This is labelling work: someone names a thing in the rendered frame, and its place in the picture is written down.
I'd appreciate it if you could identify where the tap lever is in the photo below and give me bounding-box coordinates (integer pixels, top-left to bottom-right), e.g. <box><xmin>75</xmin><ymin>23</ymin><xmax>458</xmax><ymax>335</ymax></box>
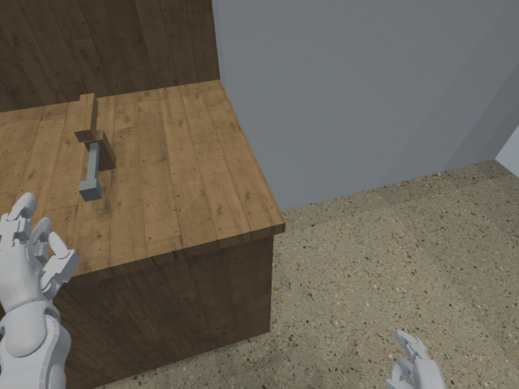
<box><xmin>79</xmin><ymin>142</ymin><xmax>102</xmax><ymax>202</ymax></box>

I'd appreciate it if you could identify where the counter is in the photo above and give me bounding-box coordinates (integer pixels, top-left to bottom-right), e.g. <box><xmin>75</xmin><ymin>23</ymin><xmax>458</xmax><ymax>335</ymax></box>
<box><xmin>0</xmin><ymin>0</ymin><xmax>285</xmax><ymax>389</ymax></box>

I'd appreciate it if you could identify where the left robot hand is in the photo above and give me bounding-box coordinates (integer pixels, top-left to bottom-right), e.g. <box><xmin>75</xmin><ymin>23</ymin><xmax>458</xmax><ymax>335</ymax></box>
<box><xmin>0</xmin><ymin>192</ymin><xmax>81</xmax><ymax>314</ymax></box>

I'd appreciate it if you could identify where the right robot hand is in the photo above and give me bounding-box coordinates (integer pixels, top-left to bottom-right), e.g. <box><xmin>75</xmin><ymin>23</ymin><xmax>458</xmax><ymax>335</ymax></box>
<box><xmin>386</xmin><ymin>329</ymin><xmax>447</xmax><ymax>389</ymax></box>

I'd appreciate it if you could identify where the left robot forearm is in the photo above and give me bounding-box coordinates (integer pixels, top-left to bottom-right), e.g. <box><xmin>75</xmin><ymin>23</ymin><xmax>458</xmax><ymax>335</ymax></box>
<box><xmin>0</xmin><ymin>301</ymin><xmax>71</xmax><ymax>389</ymax></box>

